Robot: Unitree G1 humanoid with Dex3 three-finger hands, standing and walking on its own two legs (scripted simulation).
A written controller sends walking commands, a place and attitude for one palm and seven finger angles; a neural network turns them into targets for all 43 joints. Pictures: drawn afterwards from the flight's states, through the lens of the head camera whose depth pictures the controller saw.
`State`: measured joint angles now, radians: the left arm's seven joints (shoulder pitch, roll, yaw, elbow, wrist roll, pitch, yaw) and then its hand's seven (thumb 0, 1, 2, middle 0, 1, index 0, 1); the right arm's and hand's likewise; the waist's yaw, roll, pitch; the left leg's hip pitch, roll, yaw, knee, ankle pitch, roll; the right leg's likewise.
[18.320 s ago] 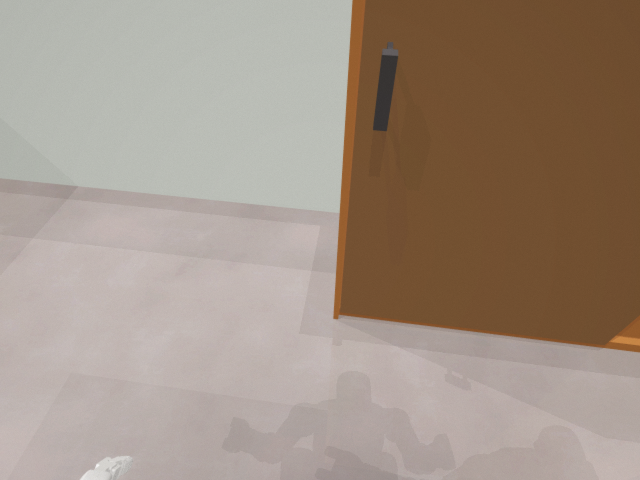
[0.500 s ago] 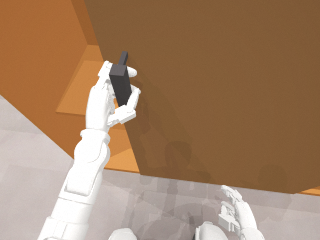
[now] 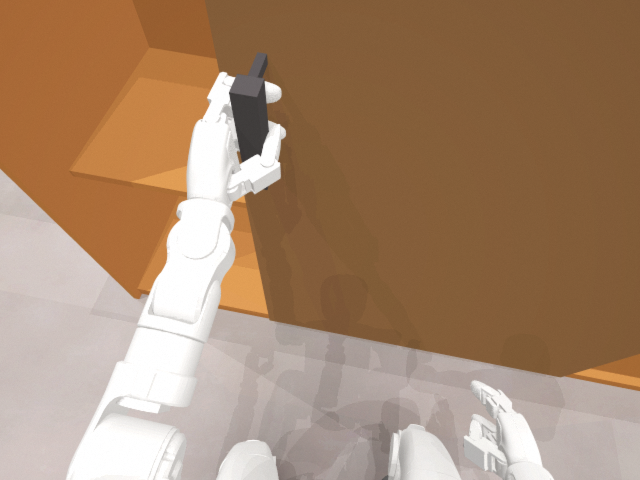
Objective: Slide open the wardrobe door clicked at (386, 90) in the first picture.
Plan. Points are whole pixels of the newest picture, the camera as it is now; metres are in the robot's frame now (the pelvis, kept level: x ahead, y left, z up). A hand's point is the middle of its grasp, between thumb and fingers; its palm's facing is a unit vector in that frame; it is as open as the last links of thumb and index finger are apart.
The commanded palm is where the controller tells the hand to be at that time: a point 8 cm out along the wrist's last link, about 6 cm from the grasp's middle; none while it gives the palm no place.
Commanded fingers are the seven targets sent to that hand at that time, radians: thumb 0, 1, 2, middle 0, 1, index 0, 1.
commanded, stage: step sideways, sliding the door along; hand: left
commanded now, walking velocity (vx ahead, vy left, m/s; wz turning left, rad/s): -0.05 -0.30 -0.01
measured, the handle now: (259, 124) +0.45 +0.17 +0.13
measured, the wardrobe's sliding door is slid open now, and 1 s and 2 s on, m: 0.44 0.54 0.54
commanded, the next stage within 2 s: stop walking and hold the door there in 0.62 s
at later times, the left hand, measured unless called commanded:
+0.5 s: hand (373, 178) +0.40 +0.03 +0.13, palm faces +0.26 -0.96 -0.05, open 6.5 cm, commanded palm +0.37 +0.00 +0.14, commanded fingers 0.00 0.90 0.90 -0.45 -1.40 -0.45 -1.40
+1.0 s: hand (367, 173) +0.41 +0.04 +0.13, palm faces +0.56 -0.77 -0.31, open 6.7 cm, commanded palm +0.36 +0.08 +0.11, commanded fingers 0.00 0.90 0.90 -0.45 -1.40 -0.45 -1.40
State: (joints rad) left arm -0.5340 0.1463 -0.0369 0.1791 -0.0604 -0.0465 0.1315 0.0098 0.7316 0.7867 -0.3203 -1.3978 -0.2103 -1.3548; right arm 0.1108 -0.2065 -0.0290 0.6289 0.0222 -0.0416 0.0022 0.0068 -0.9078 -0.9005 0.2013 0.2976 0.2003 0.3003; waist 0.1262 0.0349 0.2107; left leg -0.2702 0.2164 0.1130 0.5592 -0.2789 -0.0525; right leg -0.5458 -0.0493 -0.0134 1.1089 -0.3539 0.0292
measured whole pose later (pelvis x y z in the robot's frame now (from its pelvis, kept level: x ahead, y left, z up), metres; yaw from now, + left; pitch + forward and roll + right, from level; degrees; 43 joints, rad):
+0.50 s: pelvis +0.00 -0.15 -0.01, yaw +5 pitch -1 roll -2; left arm -0.60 0.16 0.01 0.24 -0.08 -0.05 0.18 -0.02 0.72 0.81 -0.39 -1.40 -0.18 -1.34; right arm 0.09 -0.24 -0.05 0.66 0.03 -0.01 -0.03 0.01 -0.91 -0.90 0.20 0.30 0.20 0.30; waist 0.10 0.03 0.25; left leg -0.29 0.11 0.17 0.64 -0.31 0.03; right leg -0.45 -0.02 -0.04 1.03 -0.45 0.00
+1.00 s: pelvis +0.04 -0.28 -0.01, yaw +1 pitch +0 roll +1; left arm -0.44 0.46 0.46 0.65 -0.07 -0.12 0.10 -0.19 0.56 0.80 -0.39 -1.29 -0.30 -1.35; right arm 0.06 -0.34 -0.03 0.68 0.05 -0.04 -0.07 0.00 -0.91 -0.90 0.20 0.30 0.20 0.30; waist 0.00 0.12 0.14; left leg -0.46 0.02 0.03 1.17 -0.54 -0.04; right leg -0.35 -0.08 -0.04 0.61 -0.25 0.02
